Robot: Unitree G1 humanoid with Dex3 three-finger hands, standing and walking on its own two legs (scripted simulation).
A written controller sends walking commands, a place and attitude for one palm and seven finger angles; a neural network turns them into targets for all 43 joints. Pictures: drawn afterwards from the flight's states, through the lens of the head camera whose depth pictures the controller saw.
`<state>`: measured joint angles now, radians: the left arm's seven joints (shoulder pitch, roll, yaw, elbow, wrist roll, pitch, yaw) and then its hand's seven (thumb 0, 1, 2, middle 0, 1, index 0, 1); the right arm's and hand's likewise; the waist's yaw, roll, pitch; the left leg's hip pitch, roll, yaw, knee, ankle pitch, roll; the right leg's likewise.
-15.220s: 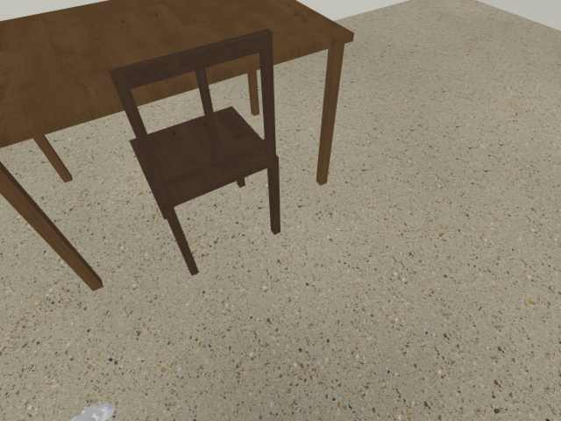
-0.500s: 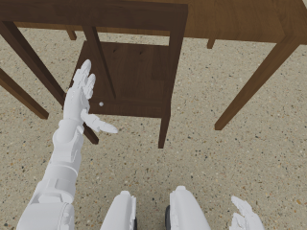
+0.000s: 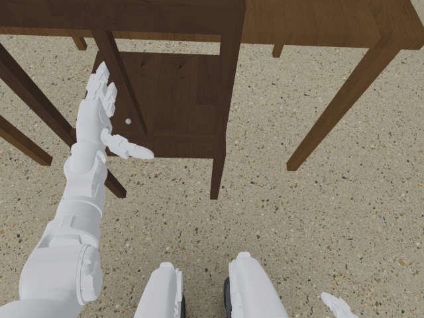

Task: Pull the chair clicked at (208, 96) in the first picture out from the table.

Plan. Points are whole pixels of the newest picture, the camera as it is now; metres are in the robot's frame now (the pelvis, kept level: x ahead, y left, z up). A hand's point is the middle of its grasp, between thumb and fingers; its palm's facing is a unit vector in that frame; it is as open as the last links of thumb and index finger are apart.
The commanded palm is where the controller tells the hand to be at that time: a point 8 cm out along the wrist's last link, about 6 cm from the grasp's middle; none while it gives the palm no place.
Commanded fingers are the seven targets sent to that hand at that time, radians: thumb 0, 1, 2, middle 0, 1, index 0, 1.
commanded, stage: push the fingers through the gap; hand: left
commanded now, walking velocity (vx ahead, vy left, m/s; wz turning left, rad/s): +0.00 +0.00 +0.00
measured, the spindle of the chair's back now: (126, 93) +0.53 +0.15 +0.04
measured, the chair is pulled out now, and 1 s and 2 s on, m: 0.00 0.00 0.01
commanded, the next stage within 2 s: hook a spindle and tug to test in 0.70 s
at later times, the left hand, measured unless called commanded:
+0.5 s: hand (131, 105) +0.51 +0.14 +0.03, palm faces -0.04 -1.00 -0.04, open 16.9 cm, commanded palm +0.48 +0.19 +0.03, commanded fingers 0.00 -0.50 0.30 -0.06 -0.08 -0.06 -0.08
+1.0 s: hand (128, 110) +0.49 +0.14 +0.03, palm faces -0.05 -1.00 -0.04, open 16.5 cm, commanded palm +0.47 +0.18 +0.03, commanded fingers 0.00 -0.50 0.30 -0.25 -0.68 -0.25 -0.68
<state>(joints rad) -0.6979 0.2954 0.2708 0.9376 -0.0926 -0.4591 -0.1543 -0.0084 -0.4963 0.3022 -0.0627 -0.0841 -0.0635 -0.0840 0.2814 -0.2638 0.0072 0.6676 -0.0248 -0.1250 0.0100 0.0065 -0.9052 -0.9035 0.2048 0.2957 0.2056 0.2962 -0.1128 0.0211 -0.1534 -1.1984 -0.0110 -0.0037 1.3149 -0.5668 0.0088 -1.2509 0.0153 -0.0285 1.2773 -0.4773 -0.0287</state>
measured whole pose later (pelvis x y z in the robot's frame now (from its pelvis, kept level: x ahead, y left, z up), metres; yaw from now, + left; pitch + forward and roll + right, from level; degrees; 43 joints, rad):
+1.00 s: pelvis +0.00 +0.01 +0.00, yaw +0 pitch +27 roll -1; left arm -0.82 0.34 0.29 1.06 -0.07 -0.48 -0.15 -0.01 -0.50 0.30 -0.12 -0.25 -0.12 -0.25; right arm 0.30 -0.26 0.01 0.66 -0.04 -0.08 0.04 0.00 -0.91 -0.90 0.20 0.30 0.21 0.30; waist -0.14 0.02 -0.15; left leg -1.24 -0.01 -0.01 1.33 -0.57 0.01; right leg -1.28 0.02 -0.04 1.27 -0.47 -0.02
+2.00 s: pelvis +0.01 +0.00 +0.00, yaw -1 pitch +27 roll +0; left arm -0.73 0.30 0.30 0.95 -0.07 -0.45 -0.13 0.01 0.74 0.80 -0.45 -1.45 -0.42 -1.45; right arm 0.29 -0.25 0.01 0.64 -0.03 -0.07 0.04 0.00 -0.91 -0.90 0.20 0.30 0.20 0.30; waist -0.14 0.02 -0.16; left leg -1.20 0.00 0.01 1.30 -0.58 0.01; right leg -1.25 0.03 -0.01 1.26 -0.48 -0.03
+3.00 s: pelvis +0.01 +0.02 +0.11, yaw -4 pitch +15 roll -1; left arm -0.58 0.23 0.10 1.02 -0.06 -0.21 0.09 0.03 0.72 0.76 -0.33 -1.17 -0.50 -1.45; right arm 0.26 -0.25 -0.02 0.68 0.05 0.16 -0.12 0.00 -0.91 -0.90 0.20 0.30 0.21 0.30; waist -0.13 0.02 0.00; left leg -0.64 0.03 0.06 0.69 -0.31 0.02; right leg -0.68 0.06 0.05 0.59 -0.17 0.00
